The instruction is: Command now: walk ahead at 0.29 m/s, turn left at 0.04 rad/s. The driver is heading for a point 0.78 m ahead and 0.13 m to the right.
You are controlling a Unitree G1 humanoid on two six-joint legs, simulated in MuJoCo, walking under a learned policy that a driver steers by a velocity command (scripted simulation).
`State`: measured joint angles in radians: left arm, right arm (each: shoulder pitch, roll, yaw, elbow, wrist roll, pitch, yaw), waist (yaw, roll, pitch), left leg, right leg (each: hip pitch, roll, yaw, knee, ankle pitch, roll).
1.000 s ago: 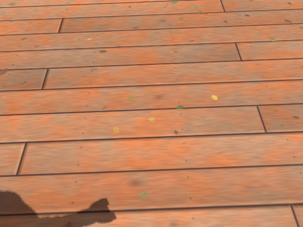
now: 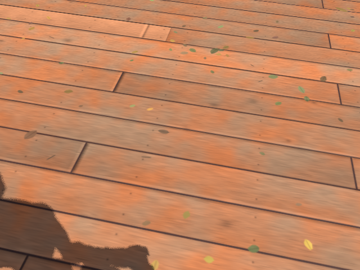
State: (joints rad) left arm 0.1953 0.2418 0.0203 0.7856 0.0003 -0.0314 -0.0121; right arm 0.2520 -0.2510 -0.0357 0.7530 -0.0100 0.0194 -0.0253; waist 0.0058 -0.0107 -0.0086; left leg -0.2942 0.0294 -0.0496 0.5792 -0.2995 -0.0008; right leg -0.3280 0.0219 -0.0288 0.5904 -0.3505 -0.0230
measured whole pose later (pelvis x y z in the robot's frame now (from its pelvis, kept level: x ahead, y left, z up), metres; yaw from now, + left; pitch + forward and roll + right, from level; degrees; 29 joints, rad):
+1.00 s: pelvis +0.44 +0.03 +0.01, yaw -12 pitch +0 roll +3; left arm 0.18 0.29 0.07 0.77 -0.02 -0.03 -0.02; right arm 0.31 -0.27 -0.07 0.85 -0.01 -0.10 0.00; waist -0.06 -0.04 0.02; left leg 0.02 -0.04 0.22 0.22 -0.23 0.04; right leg -0.70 -0.12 0.06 0.81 0.04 0.00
